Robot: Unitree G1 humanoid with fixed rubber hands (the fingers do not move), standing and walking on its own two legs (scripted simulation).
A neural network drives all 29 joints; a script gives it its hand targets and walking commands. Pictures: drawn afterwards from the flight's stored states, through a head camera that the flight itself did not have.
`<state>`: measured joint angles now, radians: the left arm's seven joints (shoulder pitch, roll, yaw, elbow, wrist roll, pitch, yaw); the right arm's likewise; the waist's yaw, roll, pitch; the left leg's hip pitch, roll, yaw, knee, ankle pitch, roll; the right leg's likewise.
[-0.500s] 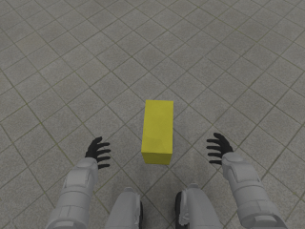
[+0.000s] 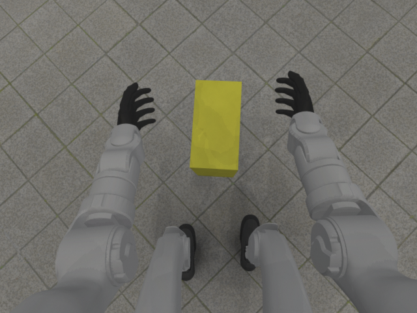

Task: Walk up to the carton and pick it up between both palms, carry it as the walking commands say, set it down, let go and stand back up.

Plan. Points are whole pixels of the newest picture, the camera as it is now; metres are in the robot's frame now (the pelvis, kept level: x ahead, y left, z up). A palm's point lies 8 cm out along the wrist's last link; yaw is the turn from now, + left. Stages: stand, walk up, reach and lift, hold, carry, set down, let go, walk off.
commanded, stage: reach and lift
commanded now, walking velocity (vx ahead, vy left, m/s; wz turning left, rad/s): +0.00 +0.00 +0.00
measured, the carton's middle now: (216, 135) +0.53 +0.01 -0.52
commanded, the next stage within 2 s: none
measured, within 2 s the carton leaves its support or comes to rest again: neither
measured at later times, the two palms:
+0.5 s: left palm (142, 110) +0.50 +0.17 -0.16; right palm (286, 98) +0.51 -0.14 -0.15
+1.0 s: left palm (159, 128) +0.50 +0.17 -0.32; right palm (272, 123) +0.51 -0.14 -0.32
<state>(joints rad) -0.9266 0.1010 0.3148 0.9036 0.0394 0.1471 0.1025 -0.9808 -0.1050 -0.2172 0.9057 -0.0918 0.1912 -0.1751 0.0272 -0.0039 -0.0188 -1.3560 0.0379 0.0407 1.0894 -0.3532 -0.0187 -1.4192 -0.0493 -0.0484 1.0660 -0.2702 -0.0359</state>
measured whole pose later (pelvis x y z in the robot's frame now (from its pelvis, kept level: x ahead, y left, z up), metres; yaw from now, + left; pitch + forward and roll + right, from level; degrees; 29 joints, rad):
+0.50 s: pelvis +0.02 +0.01 -0.03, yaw +3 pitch +49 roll +2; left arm -1.01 0.03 0.37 0.80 0.16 0.06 0.11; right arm -1.05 -0.07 -0.41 0.84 -0.20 0.06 -0.10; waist -0.02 0.00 -0.10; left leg -1.62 -0.01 0.00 1.15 -0.38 -0.02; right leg -1.66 -0.02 0.02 1.14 -0.32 0.01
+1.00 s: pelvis -0.02 +0.00 -0.17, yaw +4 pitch +49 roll +1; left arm -1.22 0.17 0.23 0.91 -0.03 0.08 0.17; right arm -1.21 -0.19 -0.25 0.89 -0.01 0.09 -0.16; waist -0.01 0.01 0.01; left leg -2.08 -0.02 -0.02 1.75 -0.53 -0.04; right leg -2.13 -0.02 0.02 1.73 -0.46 0.01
